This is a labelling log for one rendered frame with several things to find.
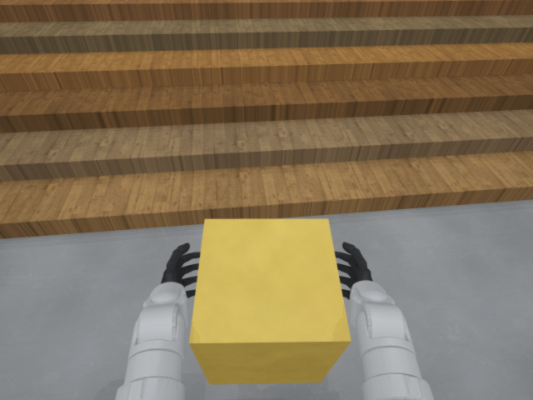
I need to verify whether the carton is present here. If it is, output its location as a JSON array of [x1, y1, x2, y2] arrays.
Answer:
[[189, 219, 351, 385]]

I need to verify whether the robot left forearm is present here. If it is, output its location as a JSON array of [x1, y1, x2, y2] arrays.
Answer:
[[115, 282, 189, 400]]

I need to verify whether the robot right hand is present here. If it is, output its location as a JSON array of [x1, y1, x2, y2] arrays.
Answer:
[[335, 242, 372, 300]]

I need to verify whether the robot left hand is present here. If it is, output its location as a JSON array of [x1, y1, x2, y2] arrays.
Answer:
[[161, 243, 201, 298]]

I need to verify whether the robot right forearm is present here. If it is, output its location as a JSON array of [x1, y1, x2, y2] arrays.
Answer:
[[349, 280, 434, 400]]

